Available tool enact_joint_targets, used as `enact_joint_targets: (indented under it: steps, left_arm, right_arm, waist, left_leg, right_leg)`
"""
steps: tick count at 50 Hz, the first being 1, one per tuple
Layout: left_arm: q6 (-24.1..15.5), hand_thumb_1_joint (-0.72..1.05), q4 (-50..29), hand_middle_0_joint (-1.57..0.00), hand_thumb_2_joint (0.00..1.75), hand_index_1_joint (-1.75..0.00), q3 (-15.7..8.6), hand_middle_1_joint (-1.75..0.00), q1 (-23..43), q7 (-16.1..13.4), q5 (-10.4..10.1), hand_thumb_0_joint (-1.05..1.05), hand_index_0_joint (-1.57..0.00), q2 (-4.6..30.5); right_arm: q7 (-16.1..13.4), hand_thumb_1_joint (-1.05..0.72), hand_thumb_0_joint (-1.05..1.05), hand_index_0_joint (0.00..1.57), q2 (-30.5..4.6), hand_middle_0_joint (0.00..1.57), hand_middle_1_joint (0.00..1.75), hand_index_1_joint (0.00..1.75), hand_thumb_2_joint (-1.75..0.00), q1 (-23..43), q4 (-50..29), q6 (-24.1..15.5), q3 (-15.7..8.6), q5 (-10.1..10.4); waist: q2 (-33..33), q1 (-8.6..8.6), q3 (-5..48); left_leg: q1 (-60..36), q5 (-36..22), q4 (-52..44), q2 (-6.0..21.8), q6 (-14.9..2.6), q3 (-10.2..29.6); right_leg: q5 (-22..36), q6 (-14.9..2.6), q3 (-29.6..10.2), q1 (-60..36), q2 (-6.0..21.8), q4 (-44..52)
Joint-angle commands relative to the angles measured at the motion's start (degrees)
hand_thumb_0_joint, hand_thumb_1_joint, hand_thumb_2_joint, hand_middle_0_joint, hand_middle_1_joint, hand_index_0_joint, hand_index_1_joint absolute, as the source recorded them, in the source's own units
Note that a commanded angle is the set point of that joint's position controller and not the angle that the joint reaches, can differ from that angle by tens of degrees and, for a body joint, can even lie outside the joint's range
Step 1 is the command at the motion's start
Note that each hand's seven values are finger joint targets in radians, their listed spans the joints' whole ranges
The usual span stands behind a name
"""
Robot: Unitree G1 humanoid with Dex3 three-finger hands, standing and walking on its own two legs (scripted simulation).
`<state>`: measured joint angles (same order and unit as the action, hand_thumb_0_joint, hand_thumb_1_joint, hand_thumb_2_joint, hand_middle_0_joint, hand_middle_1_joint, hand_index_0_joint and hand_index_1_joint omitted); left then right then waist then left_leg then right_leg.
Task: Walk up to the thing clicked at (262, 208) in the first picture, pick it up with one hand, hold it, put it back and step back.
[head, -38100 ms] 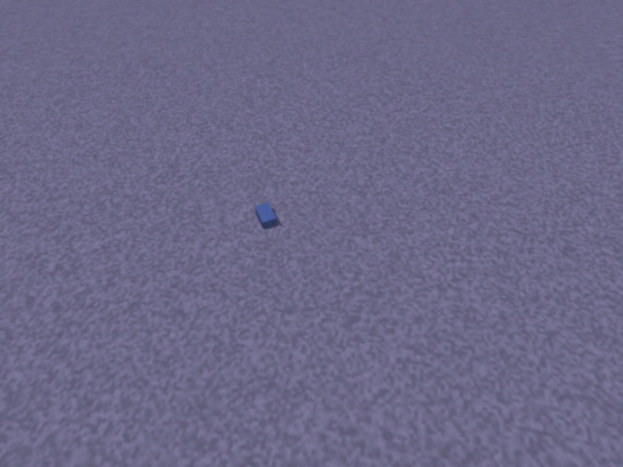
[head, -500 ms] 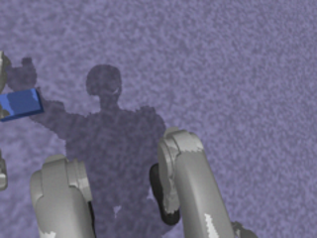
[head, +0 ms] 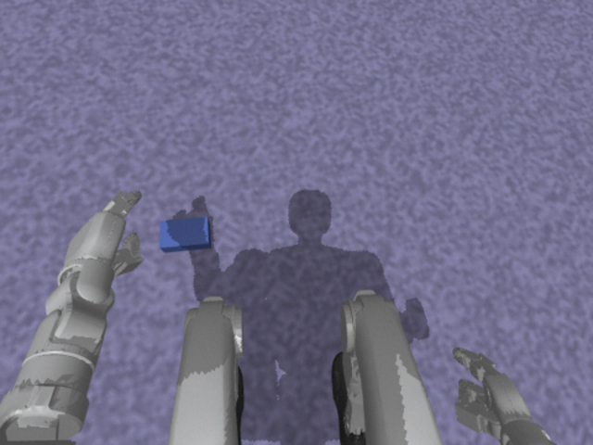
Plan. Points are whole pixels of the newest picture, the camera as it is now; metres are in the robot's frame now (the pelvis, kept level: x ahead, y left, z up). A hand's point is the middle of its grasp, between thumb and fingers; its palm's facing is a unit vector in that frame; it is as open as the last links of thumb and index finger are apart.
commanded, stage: home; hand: left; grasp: from above
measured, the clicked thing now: (186, 235) +0.50 +0.24 -0.44
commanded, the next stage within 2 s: none
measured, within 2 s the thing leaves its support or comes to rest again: neither
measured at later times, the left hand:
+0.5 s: hand (81, 317) +0.27 +0.20 +0.10, palm faces +0.10 -0.96 -0.24, open 7.4 cm
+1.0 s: hand out of the picture +0.22 +0.19 +0.21, palm faces +0.15 -0.97 -0.20, open 7.4 cm
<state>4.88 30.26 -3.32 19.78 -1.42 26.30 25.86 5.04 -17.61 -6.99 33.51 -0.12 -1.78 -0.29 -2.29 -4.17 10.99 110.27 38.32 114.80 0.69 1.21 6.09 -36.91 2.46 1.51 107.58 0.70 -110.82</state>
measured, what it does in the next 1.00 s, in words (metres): rises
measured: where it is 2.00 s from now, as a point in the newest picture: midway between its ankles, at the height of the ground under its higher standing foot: (290, 427)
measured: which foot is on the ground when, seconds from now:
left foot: down 0.00-1.00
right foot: down 0.00-1.00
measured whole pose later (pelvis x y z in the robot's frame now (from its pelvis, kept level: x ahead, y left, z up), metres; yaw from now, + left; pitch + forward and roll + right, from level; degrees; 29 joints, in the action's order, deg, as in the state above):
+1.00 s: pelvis +0.08 +0.00 +0.25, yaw +5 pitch +10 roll -2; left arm 27.1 -7.9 -2.2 -29.1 -1.1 -3.5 12.4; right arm -10.5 -12.9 -15.8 29.4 -13.4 2.3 0.5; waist -3.1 -2.0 10.3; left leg 40.3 28.3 58.4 1.7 1.3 4.1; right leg -27.2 1.6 2.9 37.7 1.4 -54.8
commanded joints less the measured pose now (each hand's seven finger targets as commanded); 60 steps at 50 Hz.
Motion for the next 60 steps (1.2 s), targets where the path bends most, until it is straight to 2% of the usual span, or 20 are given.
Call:
enact_joint_targets:
  steps: [1, 2, 4, 5, 6, 7, 9, 10, 12, 17, 19, 20, 27, 34, 35, 41, 44, 47, 53, 60]
  left_arm:
    - [0.6, 0.90, -17.9, -0.20, 0.90, -0.30, -3.5, -0.30, 7.0, -1.9, -6.0, 0.00, -0.20, 7.8]
    - [1.6, 0.90, -17.8, -0.20, 0.90, -0.30, -2.6, -0.30, 4.6, -1.9, -7.7, 0.00, -0.20, 5.8]
    - [3.3, 0.90, -21.9, -0.20, 0.90, -0.30, -3.6, -0.30, 2.8, -2.5, -11.0, 0.00, -0.20, 6.1]
    - [4.2, 0.90, -21.4, -0.20, 0.90, -0.30, -2.4, -0.30, 0.8, -2.4, -12.4, 0.00, -0.20, 4.3]
    - [4.9, 0.90, -22.8, -0.20, 0.90, -0.30, -1.9, -0.30, -1.0, -2.4, -14.1, 0.00, -0.20, 3.6]
    - [5.9, 0.90, -25.1, -0.20, 0.90, -0.30, -3.4, -0.30, -2.9, -2.7, -16.1, 0.00, -0.20, 4.4]
    - [7.6, 0.90, -26.4, -0.20, 0.90, -0.30, -2.2, -0.30, -7.0, -2.8, -19.2, 0.00, -0.20, 2.3]
    - [8.3, 0.90, -29.2, -0.20, 0.90, -0.30, -3.0, -0.30, -6.8, -3.1, -20.6, 0.00, -0.20, 2.7]
    - [10.0, 0.90, -29.0, -0.20, 0.90, -0.30, -2.6, -0.30, -11.4, -3.2, -22.4, 0.00, -0.20, 1.0]
    - [13.4, 0.90, -32.4, -0.20, 0.90, -0.30, -4.3, -0.30, -18.8, -4.1, -26.9, 0.00, -0.20, -1.5]
    - [14.3, 0.90, -33.6, -0.20, 0.90, -0.30, -4.3, -0.30, -21.4, -4.0, -28.0, 0.00, -0.20, -3.0]
    - [14.7, 0.90, -34.2, -0.20, 0.90, -0.30, -4.4, -0.30, -24.4, -4.0, -28.5, 0.00, -0.20, -3.5]
    - [17.1, 0.90, -39.8, -0.20, 0.90, -0.30, -3.7, -0.30, -35.7, -3.5, -30.2, 0.00, -0.20, -6.4]
    - [18.6, 0.90, -46.7, -0.20, 0.90, -0.30, -2.7, -0.30, -45.6, -2.6, -30.1, 0.00, -0.20, -7.8]
    - [18.8, 0.90, -46.9, -0.20, 0.90, -0.30, -1.9, -0.30, -46.1, -2.4, -30.0, 0.00, -0.20, -8.2]
    - [19.5, 0.90, -49.6, -0.20, 0.90, -0.30, -1.9, -0.30, -48.6, -0.8, -29.8, 0.00, -0.20, -8.2]
    - [19.6, 0.90, -48.4, -0.20, 0.90, -0.30, -1.7, -0.30, -47.4, -0.1, -29.6, 0.00, -0.20, -8.0]
    - [19.0, 0.90, -48.9, -0.20, 0.90, -0.30, -2.0, -0.30, -45.7, 0.3, -29.4, 0.00, -0.20, -7.7]
    - [18.5, 0.90, -49.5, -0.20, 0.90, -0.30, -2.2, -0.30, -46.7, 0.3, -28.9, 0.00, -0.20, -7.5]
    - [18.1, 0.90, -48.9, -0.20, 0.90, -0.30, -1.9, -0.30, -46.7, 0.1, -28.9, 0.00, -0.20, -7.5]
  right_arm:
    - [-2.6, -0.90, 0.00, 0.20, -8.0, 0.20, 0.30, 0.30, -0.90, -3.9, -6.3, -2.4, -3.5, 1.4]
    - [-3.1, -0.90, 0.00, 0.20, -7.8, 0.20, 0.30, 0.30, -0.90, -3.1, -6.3, -2.8, -3.2, 1.6]
    - [-4.3, -0.90, 0.00, 0.20, -7.4, 0.20, 0.30, 0.30, -0.90, -1.8, -7.0, -3.5, -2.9, 1.9]
    - [-4.8, -0.90, 0.00, 0.20, -7.2, 0.20, 0.30, 0.30, -0.90, -1.4, -6.9, -3.8, -2.6, 2.1]
    - [-5.3, -0.90, 0.00, 0.20, -6.9, 0.20, 0.30, 0.30, -0.90, -0.8, -7.1, -4.2, -2.4, 2.1]
    - [-5.8, -0.90, 0.00, 0.20, -6.6, 0.20, 0.30, 0.30, -0.90, -0.4, -8.2, -4.5, -2.4, 2.2]
    - [-6.6, -0.90, 0.00, 0.20, -5.7, 0.20, 0.30, 0.30, -0.90, 0.2, -8.8, -5.2, -1.9, 2.4]
    - [-7.1, -0.90, 0.00, 0.20, -5.5, 0.20, 0.30, 0.30, -0.90, 0.5, -9.2, -5.6, -1.6, 2.4]
    - [-8.1, -0.90, 0.00, 0.20, -4.7, 0.20, 0.30, 0.30, -0.90, 0.4, -8.9, -6.2, -1.1, 2.6]
    - [-10.4, -0.90, 0.00, 0.20, -2.9, 0.20, 0.30, 0.30, -0.90, -1.4, -9.7, -7.8, 0.6, 3.1]
    - [-11.5, -0.90, 0.00, 0.20, -2.6, 0.20, 0.30, 0.30, -0.90, -2.0, -9.8, -8.6, 1.1, 3.1]
    - [-12.1, -0.90, 0.00, 0.20, -2.3, 0.20, 0.30, 0.30, -0.90, -2.3, -9.9, -9.0, 1.3, 3.0]
    - [-15.0, -0.90, 0.00, 0.20, -1.2, 0.20, 0.30, 0.30, -0.90, -5.8, -11.2, -11.5, 1.7, 2.6]
    - [-16.2, -0.90, 0.00, 0.20, -0.9, 0.20, 0.30, 0.30, -0.90, -7.4, -12.7, -13.2, 1.5, 2.0]
    - [-16.3, -0.90, 0.00, 0.20, -0.8, 0.20, 0.30, 0.30, -0.90, -7.1, -12.7, -13.5, 1.5, 1.8]
    - [-16.5, -0.90, 0.00, 0.20, -1.4, 0.20, 0.30, 0.30, -0.90, -6.9, -12.9, -15.1, 0.9, 1.3]
    - [-16.4, -0.90, 0.00, 0.20, -1.8, 0.20, 0.30, 0.30, -0.90, -6.1, -12.7, -15.7, 0.9, 1.1]
    - [-16.2, -0.90, 0.00, 0.20, -1.9, 0.20, 0.30, 0.30, -0.90, -5.8, -12.5, -16.3, 0.7, 0.8]
    - [-16.1, -0.90, 0.00, 0.20, -1.9, 0.20, 0.30, 0.30, -0.90, -5.9, -12.0, -16.9, 0.6, 0.6]
    - [-16.0, -0.90, 0.00, 0.20, -2.0, 0.20, 0.30, 0.30, -0.90, -5.2, -11.8, -16.9, 0.7, 0.4]
  waist:
    - [-7.1, -0.76, 30.7]
    - [-7.0, -1.23, 28.2]
    - [-6.6, -0.71, 29.2]
    - [-5.9, -1.51, 27.2]
    - [-6.5, -1.27, 26.2]
    - [-6.0, -0.50, 26.8]
    - [-3.8, -1.49, 24.5]
    - [-4.5, -1.04, 25.4]
    - [-4.3, -1.27, 23.5]
    - [-2.5, -0.56, 20.4]
    - [-2.5, -0.73, 19.1]
    - [-2.7, -0.09, 17.8]
    - [-1.5, -0.18, 13.2]
    - [-1.9, 1.22, 8.2]
    - [-1.5, 1.11, 6.6]
    - [-0.7, 1.02, 3.0]
    - [1.5, 0.99, -0.2]
    - [0.8, 1.08, 0.4]
    - [-0.7, 1.41, 3.4]
    - [-0.7, 1.58, 2.5]
  left_leg:
    - [-30.6, -2.6, -22.5, -0.1, -2.12, -1.4]
    - [-31.4, -1.9, -24.3, 0.0, -1.92, -0.9]
    - [-34.6, -1.0, -26.4, -0.1, -2.09, -1.3]
    - [-35.1, -0.6, -28.0, -0.1, -2.04, -0.8]
    - [-36.6, -0.9, -29.4, 0.0, -1.93, -0.8]
    - [-38.1, -0.3, -30.4, -0.1, -2.14, -1.1]
    - [-39.1, 0.4, -33.1, -0.2, -2.36, -1.7]
    - [-40.7, 0.0, -34.2, -0.3, -2.45, -2.0]
    - [-44.4, -2.3, -36.8, -0.2, -2.24, -1.9]
    - [-51.0, -7.0, -43.4, -0.1, -2.21, -1.6]
    - [-53.7, -8.8, -46.1, 0.0, -2.15, -1.6]
    - [-55.3, -10.0, -47.4, 0.1, -2.01, -1.6]
    - [-64.6, -17.8, -55.2, -0.5, -1.93, -3.1]
    - [-72.6, -23.4, -62.3, -0.4, -1.53, -3.4]
    - [-72.5, -22.7, -63.3, -0.3, -1.51, -3.1]
    - [-74.8, -23.2, -65.7, -0.4, -1.51, -3.5]
    - [-73.7, -20.0, -66.1, -0.7, -1.87, -3.9]
    - [-74.2, -19.2, -66.3, -0.8, -1.79, -3.9]
    - [-76.1, -23.3, -65.2, -1.1, -1.62, -4.2]
    - [-75.8, -22.3, -66.2, -0.6, -1.47, -3.6]
  right_leg:
    - [5.4, -4.30, 2.3, -21.7, -1.5, 18.4]
    - [5.0, -4.22, 2.3, -21.7, -1.2, 19.3]
    - [4.1, -4.08, 1.8, -25.3, -1.4, 22.7]
    - [3.8, -3.92, 1.7, -25.7, -1.1, 23.8]
    - [4.0, -3.91, 1.7, -26.6, -1.1, 24.8]
    - [3.2, -3.82, 1.4, -28.9, -1.3, 26.8]
    - [2.3, -3.61, 0.9, -32.8, -1.3, 31.0]
    - [2.5, -3.51, 0.4, -35.3, -1.2, 32.5]
    - [4.4, -3.51, 0.5, -37.6, -1.2, 34.9]
    - [8.4, -3.41, 0.4, -46.8, -1.3, 42.0]
    - [10.0, -3.32, 0.5, -49.8, -1.2, 44.4]
    - [10.8, -3.36, 0.6, -51.2, -1.3, 45.6]
    - [17.8, -2.77, 1.1, -63.1, -1.5, 55.5]
    - [21.9, -2.68, 2.4, -69.9, -2.0, 61.4]
    - [21.2, -2.62, 2.7, -69.8, -2.2, 62.0]
    - [20.9, -2.41, 3.4, -71.4, -2.3, 64.3]
    - [18.5, -1.93, 3.3, -71.0, -2.0, 65.7]
    - [17.9, -1.90, 3.0, -71.2, -1.7, 65.7]
    - [21.9, -1.96, 2.5, -73.1, -1.5, 64.7]
    - [20.5, -2.11, 3.1, -72.7, -1.9, 64.6]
